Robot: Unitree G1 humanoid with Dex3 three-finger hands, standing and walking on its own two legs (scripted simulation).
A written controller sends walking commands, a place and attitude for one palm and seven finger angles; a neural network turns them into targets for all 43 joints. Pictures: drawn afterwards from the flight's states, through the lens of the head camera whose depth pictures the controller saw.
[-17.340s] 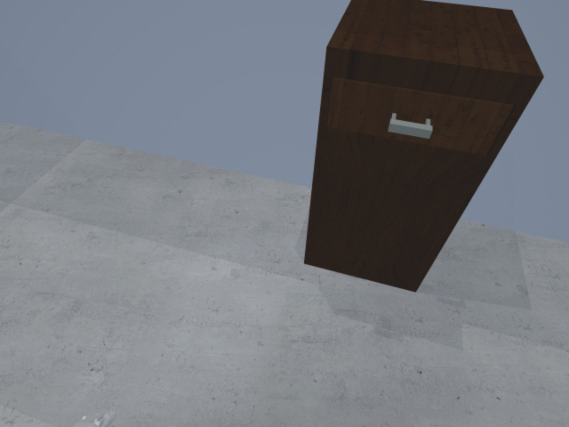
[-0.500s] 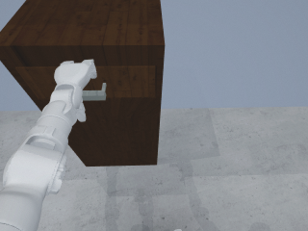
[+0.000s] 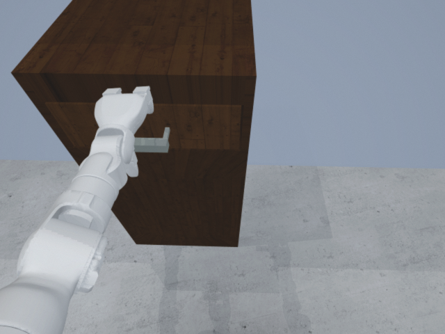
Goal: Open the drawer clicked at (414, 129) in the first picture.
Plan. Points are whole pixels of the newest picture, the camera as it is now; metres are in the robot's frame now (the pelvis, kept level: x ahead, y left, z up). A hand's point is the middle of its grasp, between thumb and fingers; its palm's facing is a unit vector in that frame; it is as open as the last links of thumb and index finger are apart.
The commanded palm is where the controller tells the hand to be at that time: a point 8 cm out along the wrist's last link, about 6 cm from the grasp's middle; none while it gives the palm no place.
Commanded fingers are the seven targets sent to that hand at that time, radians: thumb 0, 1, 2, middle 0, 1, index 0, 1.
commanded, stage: lower the fingers behind the handle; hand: left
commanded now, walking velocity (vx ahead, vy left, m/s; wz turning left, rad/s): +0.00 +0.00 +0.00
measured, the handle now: (147, 138) +0.53 +0.16 +0.02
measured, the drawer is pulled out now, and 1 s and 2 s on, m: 0.00 0.00 0.00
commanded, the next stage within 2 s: lift the fingers back up to retry in 1.62 s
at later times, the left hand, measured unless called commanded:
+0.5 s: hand (132, 148) +0.48 +0.18 +0.04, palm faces -0.03 +0.01 -1.00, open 13.8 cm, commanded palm +0.47 +0.16 +0.09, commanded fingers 0.00 -0.50 0.30 -0.30 -1.20 -0.30 -1.20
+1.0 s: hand (137, 154) +0.48 +0.17 +0.02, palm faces +0.01 +0.02 -1.00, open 13.8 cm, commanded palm +0.46 +0.16 +0.06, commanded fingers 0.00 -0.50 0.30 -0.30 -1.20 -0.30 -1.20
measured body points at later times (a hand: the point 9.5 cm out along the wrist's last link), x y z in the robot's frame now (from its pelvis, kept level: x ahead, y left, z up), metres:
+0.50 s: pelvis +0.00 -0.01 -0.01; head +0.09 -0.02 +0.43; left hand +0.48 +0.18 +0.09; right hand +0.04 -0.28 -0.14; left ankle -0.01 +0.09 -0.72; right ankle -0.01 -0.11 -0.72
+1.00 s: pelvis -0.01 +0.00 -0.02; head +0.08 +0.00 +0.42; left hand +0.47 +0.17 +0.08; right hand +0.03 -0.27 -0.16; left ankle -0.01 +0.09 -0.72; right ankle -0.01 -0.11 -0.72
